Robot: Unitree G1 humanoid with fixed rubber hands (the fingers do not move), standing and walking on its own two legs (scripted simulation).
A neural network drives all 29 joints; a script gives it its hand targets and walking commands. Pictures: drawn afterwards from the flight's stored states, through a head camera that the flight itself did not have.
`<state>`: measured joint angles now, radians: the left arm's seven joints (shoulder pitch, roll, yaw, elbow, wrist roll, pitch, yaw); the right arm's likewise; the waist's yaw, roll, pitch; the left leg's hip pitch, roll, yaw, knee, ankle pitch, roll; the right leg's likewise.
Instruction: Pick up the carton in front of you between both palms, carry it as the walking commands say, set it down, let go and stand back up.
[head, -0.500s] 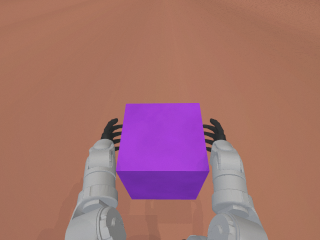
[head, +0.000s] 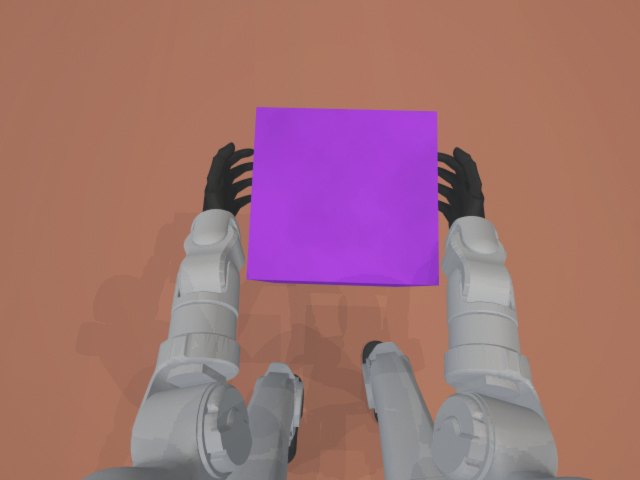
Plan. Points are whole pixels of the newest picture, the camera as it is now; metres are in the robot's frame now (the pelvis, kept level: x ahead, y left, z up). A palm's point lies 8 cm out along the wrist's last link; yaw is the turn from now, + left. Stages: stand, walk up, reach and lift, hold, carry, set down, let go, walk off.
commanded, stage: set down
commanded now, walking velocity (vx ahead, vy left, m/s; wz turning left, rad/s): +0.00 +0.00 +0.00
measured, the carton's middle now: (339, 214) +0.44 -0.04 -0.15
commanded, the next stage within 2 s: none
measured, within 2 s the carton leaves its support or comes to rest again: neither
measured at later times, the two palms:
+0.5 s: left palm (262, 210) +0.48 +0.08 -0.23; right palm (442, 223) +0.43 -0.21 -0.23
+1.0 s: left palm (284, 211) +0.52 +0.06 -0.38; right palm (428, 231) +0.45 -0.23 -0.38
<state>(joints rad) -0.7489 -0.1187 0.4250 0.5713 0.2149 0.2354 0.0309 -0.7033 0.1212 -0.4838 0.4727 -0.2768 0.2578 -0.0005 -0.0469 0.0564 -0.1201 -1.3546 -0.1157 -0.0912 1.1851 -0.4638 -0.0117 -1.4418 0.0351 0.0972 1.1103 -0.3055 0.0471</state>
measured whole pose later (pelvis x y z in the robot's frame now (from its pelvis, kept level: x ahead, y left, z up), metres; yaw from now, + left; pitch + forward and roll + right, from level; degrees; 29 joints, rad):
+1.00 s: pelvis -0.05 -0.01 -0.23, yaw +3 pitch +45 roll +2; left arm -1.46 0.19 0.23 0.97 0.07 0.25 0.12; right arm -1.27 -0.10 -0.53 0.69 -0.17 0.29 -0.08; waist -0.13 0.06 0.18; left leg -2.17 -0.20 -0.05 2.01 -0.64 -0.07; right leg -2.27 0.09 0.11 1.93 -0.44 0.09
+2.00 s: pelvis -0.05 +0.00 -0.27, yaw +3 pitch +39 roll -3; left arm -1.59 0.24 0.16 1.16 0.09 0.19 0.06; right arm -1.37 -0.21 -0.56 0.94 -0.14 0.21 0.04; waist -0.16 0.04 0.35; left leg -2.21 -0.18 -0.04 2.21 -0.67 -0.03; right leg -2.27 0.01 0.04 2.10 -0.50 0.07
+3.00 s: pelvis -0.05 -0.01 -0.19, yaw +2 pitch +44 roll +0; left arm -1.52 0.41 0.09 1.10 -0.06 0.22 0.06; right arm -1.29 -0.26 -0.36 0.89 0.10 0.18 -0.11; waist -0.17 0.04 0.11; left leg -2.08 -0.07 -0.02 1.91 -0.61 -0.02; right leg -2.16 0.01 0.02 1.82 -0.43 0.02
